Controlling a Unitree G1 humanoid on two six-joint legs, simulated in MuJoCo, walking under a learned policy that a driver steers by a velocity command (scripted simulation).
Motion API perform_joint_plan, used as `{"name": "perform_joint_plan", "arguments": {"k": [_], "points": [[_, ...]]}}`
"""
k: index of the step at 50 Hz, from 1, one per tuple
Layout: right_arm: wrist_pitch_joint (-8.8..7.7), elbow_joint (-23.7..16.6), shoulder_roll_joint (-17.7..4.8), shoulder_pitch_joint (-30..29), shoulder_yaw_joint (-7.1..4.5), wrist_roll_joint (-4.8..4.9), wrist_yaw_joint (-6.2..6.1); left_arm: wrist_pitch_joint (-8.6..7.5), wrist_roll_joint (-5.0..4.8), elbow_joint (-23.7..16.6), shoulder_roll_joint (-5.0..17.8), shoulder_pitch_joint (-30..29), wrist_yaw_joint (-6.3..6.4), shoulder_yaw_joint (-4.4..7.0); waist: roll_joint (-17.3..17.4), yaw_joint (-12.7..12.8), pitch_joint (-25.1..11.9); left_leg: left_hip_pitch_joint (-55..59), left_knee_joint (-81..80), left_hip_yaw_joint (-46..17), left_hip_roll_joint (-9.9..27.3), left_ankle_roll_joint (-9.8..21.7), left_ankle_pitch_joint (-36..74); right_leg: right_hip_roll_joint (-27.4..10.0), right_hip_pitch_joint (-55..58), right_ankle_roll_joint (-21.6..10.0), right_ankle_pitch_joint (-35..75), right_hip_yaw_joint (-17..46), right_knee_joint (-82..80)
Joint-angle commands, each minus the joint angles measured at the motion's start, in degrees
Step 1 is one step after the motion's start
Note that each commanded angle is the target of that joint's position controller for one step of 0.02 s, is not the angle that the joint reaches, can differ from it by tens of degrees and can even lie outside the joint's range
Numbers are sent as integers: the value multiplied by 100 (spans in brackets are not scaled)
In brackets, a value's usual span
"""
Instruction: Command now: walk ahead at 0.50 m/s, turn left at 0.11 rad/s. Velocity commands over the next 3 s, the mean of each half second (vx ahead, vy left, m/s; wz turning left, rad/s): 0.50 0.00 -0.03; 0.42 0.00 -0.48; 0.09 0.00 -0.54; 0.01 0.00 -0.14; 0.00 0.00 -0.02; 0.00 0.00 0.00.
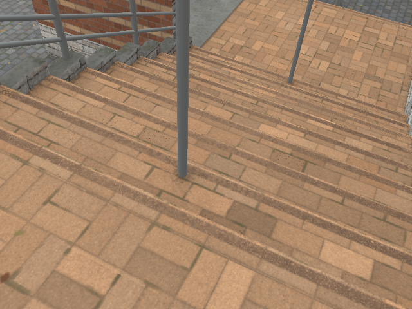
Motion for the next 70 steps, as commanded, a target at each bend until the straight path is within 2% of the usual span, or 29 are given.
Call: {"name": "perform_joint_plan", "arguments": {"k": [1,6,7,9,14,15,16,17,18,19,20,21,22,23,24,34,39,40,41,42,43,44,46,52,58,65,68,69,70], "points": [[-78,-228,-830,-15,-197,6,-141,-40,26,-304,286,-126,-5,82,552,111,90,166,-851,-976,1510,729,1668,-25,-416,98,967,47,-730],[-62,58,-925,382,-203,56,-176,-119,-12,-523,53,-972,-188,-34,608,-266,378,448,-906,-787,1506,642,1198,241,-194,-14,1862,-186,-2304],[-186,560,-438,1198,59,-801,201,62,667,-532,-211,-591,-366,-253,857,-200,383,942,-673,-821,1724,1052,1405,320,-353,-19,1939,-81,-2327],[-248,688,-608,1096,6,-626,425,217,575,-725,109,-948,-419,-154,649,-170,501,1506,-632,-919,1923,1063,1736,330,-707,-145,1423,-61,-2574],[-170,883,-974,832,-5,-528,341,218,354,-986,229,-1445,-272,-176,695,-33,375,1767,-509,-764,1969,705,3135,813,440,-550,729,-517,-2977],[-157,887,-1111,708,-36,-499,323,195,282,-963,373,-1234,-254,-116,679,211,199,1641,-138,-584,1851,557,4125,996,1140,-668,855,-729,-3113],[-1,819,-1383,386,-169,-45,-43,89,294,-368,432,321,-229,-22,1143,590,39,1456,1236,-55,1306,80,4684,1158,2037,-685,180,-998,-2929],[-1,779,-1066,752,-72,-41,-195,21,353,-121,726,1341,-164,64,844,838,-722,398,2671,33,1189,-73,3746,498,3725,-912,1177,-253,-2556],[-194,832,299,2247,462,-951,253,-2,131,-132,880,2082,-122,55,-1691,651,-3075,-1987,4083,-226,185,-471,452,-750,7378,-2656,667,2457,-3034],[-227,736,-506,1158,177,-644,396,-40,368,241,503,2807,-127,-16,-855,1257,-2170,-3234,5609,-750,-291,-387,-2051,-859,7234,-2389,-299,3590,-3888],[-267,397,-648,123,101,-403,384,-192,427,331,673,2381,-155,56,-445,1140,-634,-3952,6088,-954,254,-151,-1770,-834,5896,-1782,-1220,3051,-4186],[-260,255,-835,-54,15,94,-2,0,78,165,1061,1248,-147,242,-88,505,-241,-3298,5849,-477,628,-174,-1057,-996,4541,-1673,923,2536,-4050],[-175,273,-761,-8,41,-10,-127,34,10,30,671,988,-167,112,482,265,-36,-2698,5439,-460,818,-228,-841,-718,3578,-1537,2014,1957,-4160],[-170,277,-341,-45,275,-705,-14,-164,328,92,3,1104,-152,-95,-164,399,-454,-2367,5470,-809,1101,-195,-1264,-493,3264,-1769,1085,1556,-4538],[9,204,-608,142,52,-158,-105,-42,49,83,289,843,-185,-22,195,-81,-120,-2117,4986,-401,918,-321,-940,-271,2824,-1417,1408,1519,-4452],[228,-495,-547,-1656,131,-105,-91,116,62,79,675,1465,-133,153,-132,395,206,-1933,2141,-202,776,-830,777,87,2330,-1349,315,1376,-4649],[44,-477,-812,-1072,28,-141,-164,206,106,-116,988,1347,15,278,-17,117,23,-674,1077,-272,530,-650,154,69,2614,-1038,648,1896,-3606],[-115,-35,-875,-143,56,-257,-186,-113,720,-2,184,1328,-346,-46,536,-394,-162,274,896,-682,974,-91,1212,314,2452,-830,911,1941,-2880],[-199,68,-1319,784,-71,-310,-270,-254,510,-239,-281,1380,-492,-152,1165,-568,-1369,2095,1137,-1344,1830,800,1776,1261,1796,-476,138,1203,-1340],[-230,-141,-1566,818,-26,-393,-193,-421,351,-528,-551,1896,-520,-220,2494,-291,-2192,3583,302,-4102,3243,2327,2139,1999,-290,-127,-2871,810,253],[-68,-65,-1540,480,-249,-221,-216,90,-97,-255,898,1514,-13,178,542,-191,-901,1933,775,-3407,3337,1095,2659,1156,-163,-221,-2754,320,961],[-239,-252,-1094,83,3,-335,-150,-157,335,-445,302,1296,-136,-46,1336,-137,-615,1208,73,-2848,2817,1453,1929,1090,-43,-147,-2466,691,1533],[-258,-438,-390,-801,189,-220,-269,-143,520,-310,240,1253,-26,-50,928,330,-226,117,-406,-1607,2415,967,2243,500,409,-16,-1641,460,1059],[-256,-507,-1111,-356,-133,-400,-507,-82,366,-469,115,540,-530,-121,614,193,-541,194,-480,88,1959,1045,3940,450,620,470,-495,-247,-119],[-219,-725,-1352,-621,-310,-496,-351,117,456,-676,208,388,-568,-172,688,240,-451,357,-493,578,2275,1131,3972,262,777,212,-208,-385,-729],[-137,-760,-1676,-460,-521,-450,-465,144,297,-971,385,-57,-576,-77,826,-192,-338,1575,-131,590,2640,769,2639,351,927,10,-832,-540,-2319],[-8,-688,-1526,-623,-420,-291,-434,-37,154,-921,566,166,-532,92,553,81,-487,1109,540,754,2378,290,1913,831,2148,-491,941,-747,-3821],[23,-668,-1128,-382,-279,-320,-365,-125,182,-927,988,415,-415,264,30,132,-1041,516,1370,1157,1841,-216,965,466,3376,-1034,2834,-267,-3737],[-52,-1181,-460,-314,-31,-428,-378,-184,126,-989,1795,909,-258,462,-1093,122,-1752,-1268,2694,1392,827,-912,-2582,-1085,5056,-2641,5217,1875,-3703]]}}
Next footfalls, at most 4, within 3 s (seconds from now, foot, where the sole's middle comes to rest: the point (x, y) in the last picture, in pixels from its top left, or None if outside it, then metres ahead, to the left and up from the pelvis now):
0.34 right None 0.38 -0.15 -0.78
0.82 left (189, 276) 0.61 0.03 -0.78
1.36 right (265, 295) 0.55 -0.21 -0.78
1.74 left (202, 259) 0.67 -0.01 -0.78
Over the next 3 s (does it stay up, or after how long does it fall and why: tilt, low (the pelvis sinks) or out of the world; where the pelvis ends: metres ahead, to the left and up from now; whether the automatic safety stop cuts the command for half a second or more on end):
stays up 0.59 -0.10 0.00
